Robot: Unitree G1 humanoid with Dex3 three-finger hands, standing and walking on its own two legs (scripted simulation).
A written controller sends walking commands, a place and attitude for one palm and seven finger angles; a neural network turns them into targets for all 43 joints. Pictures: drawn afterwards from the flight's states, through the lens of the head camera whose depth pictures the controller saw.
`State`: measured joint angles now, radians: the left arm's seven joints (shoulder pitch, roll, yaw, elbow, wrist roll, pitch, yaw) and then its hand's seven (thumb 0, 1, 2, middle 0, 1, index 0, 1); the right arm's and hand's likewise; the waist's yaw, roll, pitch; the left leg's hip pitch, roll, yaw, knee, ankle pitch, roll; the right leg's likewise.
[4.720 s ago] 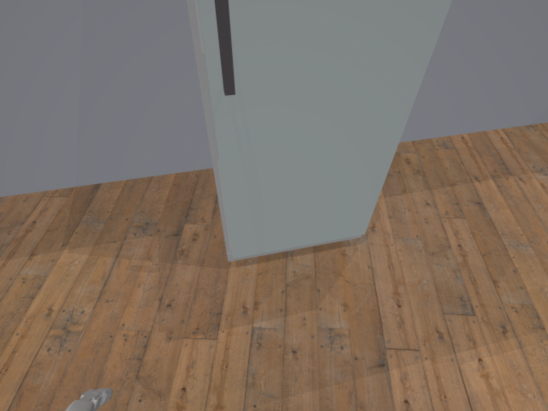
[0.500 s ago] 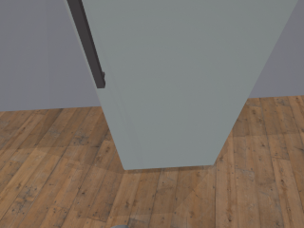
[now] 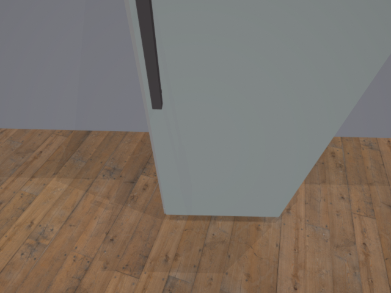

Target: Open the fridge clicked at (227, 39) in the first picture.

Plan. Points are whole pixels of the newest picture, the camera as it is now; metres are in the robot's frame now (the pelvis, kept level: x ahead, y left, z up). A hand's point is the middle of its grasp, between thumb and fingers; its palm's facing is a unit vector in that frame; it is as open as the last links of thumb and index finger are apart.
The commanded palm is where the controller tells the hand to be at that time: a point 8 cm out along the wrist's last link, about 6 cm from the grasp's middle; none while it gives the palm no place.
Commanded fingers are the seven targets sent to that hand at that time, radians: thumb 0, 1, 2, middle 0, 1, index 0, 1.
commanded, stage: come to a stop and stand still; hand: left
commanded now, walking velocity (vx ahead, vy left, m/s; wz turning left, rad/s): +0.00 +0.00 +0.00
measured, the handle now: (152, 49) +0.54 +0.15 +0.22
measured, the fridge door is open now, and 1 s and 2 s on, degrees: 0 0 0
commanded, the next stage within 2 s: look again from close up in 0.46 s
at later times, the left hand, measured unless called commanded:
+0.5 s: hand out of the picture +0.04 +0.20 -0.17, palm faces +0.01 -0.98 -0.19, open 7.3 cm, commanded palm none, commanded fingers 0.00 0.90 0.90 -0.20 -0.30 -0.20 -0.30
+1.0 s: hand out of the picture -0.01 +0.20 -0.17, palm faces +0.01 -0.98 -0.20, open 7.4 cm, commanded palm none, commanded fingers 0.00 0.90 0.90 -0.20 -0.30 -0.20 -0.30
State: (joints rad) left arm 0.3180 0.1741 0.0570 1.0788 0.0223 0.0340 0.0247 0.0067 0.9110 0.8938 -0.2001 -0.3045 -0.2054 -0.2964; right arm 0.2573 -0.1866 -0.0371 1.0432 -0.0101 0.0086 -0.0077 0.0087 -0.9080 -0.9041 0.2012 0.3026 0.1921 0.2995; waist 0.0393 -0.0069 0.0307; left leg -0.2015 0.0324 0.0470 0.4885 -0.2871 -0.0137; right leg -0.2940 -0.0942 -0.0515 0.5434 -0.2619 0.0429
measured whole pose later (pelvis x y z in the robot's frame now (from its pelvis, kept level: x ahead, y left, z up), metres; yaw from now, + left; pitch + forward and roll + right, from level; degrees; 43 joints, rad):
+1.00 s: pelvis -0.02 +0.03 +0.00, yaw -1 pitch -3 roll +1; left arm 0.31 0.15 -0.01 1.09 0.02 -0.01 0.03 0.01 0.91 0.89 -0.20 -0.30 -0.20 -0.30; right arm 0.30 -0.17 0.00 1.05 -0.01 -0.02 -0.02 0.01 -0.91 -0.90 0.20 0.30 0.19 0.30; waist 0.00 0.01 0.02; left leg -0.17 -0.01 0.08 0.48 -0.27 0.03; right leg -0.23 -0.07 -0.04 0.50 -0.22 0.03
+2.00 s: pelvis -0.03 +0.01 +0.01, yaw +0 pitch -2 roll +0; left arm 0.34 0.11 0.01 1.09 0.02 -0.01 0.03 0.00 0.91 0.89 -0.20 -0.30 -0.20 -0.30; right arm 0.33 -0.11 0.01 1.12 -0.01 -0.02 -0.02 0.01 -0.91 -0.90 0.20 0.30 0.19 0.30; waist 0.01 -0.01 0.03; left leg -0.19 0.01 0.06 0.45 -0.22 0.01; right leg -0.23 -0.05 -0.07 0.45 -0.17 0.01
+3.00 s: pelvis -0.02 +0.02 +0.01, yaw +0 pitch -1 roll +0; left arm 0.33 0.11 0.01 1.10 0.02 -0.02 0.03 0.00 0.91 0.89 -0.20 -0.30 -0.20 -0.30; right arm 0.32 -0.11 0.01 1.13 -0.01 -0.03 -0.03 0.01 -0.91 -0.90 0.20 0.30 0.19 0.30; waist 0.01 -0.01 0.03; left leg -0.18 0.01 0.06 0.44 -0.24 0.01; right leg -0.22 -0.05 -0.07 0.44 -0.20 0.01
